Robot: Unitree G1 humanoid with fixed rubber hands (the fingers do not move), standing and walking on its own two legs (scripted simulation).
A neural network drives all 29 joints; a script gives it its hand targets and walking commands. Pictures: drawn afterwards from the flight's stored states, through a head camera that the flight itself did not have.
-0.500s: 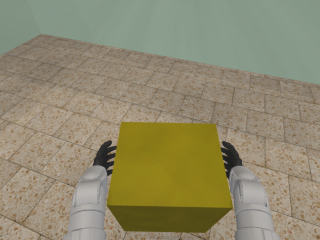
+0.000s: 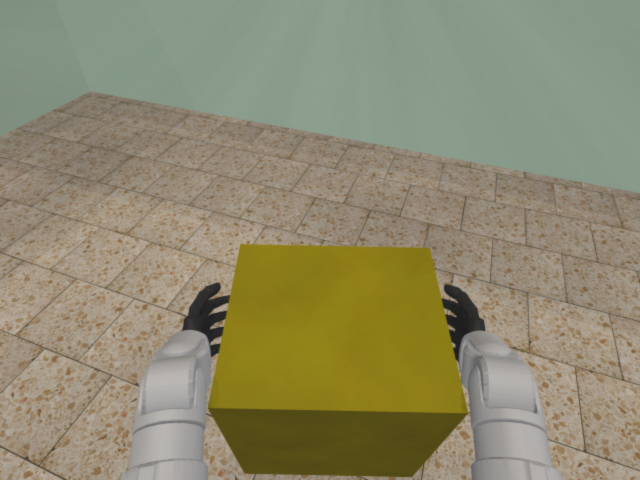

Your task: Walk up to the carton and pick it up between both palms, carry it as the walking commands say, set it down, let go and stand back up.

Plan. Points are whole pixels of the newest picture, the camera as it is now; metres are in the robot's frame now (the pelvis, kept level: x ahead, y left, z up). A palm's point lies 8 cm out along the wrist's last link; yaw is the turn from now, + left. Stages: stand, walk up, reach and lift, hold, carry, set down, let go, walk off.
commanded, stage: reach and lift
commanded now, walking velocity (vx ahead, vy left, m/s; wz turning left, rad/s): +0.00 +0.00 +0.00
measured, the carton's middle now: (331, 367) +0.29 +0.00 -0.03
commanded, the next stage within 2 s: hold in 0.60 s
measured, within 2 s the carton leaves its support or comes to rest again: neither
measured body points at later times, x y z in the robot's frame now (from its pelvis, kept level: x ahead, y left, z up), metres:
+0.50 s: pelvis +0.01 +0.00 +0.00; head -0.02 +0.00 +0.45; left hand +0.30 +0.17 +0.04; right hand +0.30 -0.18 +0.04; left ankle +0.00 +0.12 -0.75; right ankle +0.02 -0.13 -0.75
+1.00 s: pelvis +0.01 +0.00 +0.00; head -0.03 +0.00 +0.45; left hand +0.29 +0.17 +0.03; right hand +0.29 -0.18 +0.03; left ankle +0.00 +0.12 -0.75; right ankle +0.02 -0.13 -0.75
